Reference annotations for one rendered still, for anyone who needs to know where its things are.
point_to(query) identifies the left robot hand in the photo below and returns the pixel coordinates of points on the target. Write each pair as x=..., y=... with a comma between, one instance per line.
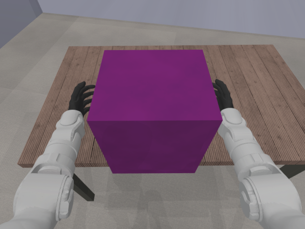
x=77, y=101

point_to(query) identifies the left robot upper arm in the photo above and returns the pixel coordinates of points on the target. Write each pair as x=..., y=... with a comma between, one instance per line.
x=43, y=200

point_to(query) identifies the right robot upper arm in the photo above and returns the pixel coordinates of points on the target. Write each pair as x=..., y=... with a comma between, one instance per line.
x=272, y=201

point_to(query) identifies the robot right forearm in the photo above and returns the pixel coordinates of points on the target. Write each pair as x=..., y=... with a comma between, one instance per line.
x=244, y=150

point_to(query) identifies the carton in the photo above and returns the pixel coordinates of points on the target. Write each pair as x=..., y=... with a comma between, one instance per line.
x=154, y=111

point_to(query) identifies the table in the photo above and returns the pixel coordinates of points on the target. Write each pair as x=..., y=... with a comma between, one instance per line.
x=263, y=88

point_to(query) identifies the right robot hand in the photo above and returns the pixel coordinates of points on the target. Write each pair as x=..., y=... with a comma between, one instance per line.
x=223, y=95

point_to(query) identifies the robot left forearm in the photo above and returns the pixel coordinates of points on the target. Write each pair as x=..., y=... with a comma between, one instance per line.
x=62, y=149

